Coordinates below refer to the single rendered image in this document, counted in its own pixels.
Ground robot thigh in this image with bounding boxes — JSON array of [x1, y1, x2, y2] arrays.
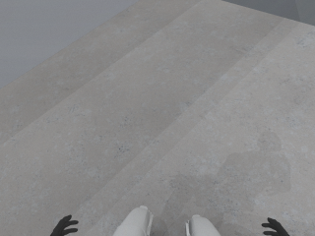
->
[[185, 216, 221, 236], [112, 207, 154, 236]]

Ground right robot hand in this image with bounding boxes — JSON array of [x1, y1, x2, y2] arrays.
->
[[261, 217, 289, 236]]

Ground robot left thigh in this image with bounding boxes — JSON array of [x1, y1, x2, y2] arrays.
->
[[112, 207, 154, 236]]

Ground robot right thigh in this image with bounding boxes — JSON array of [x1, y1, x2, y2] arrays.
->
[[185, 216, 221, 236]]

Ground left robot hand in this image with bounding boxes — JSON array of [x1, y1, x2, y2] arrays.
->
[[50, 214, 79, 236]]

